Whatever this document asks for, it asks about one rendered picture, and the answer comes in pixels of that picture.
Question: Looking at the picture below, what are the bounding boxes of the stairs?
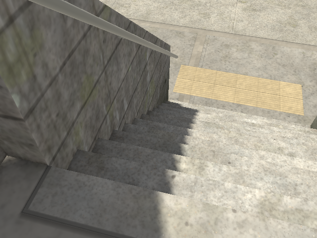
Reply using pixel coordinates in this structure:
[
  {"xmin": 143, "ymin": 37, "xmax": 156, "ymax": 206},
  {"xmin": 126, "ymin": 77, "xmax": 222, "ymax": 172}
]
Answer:
[{"xmin": 67, "ymin": 99, "xmax": 317, "ymax": 229}]

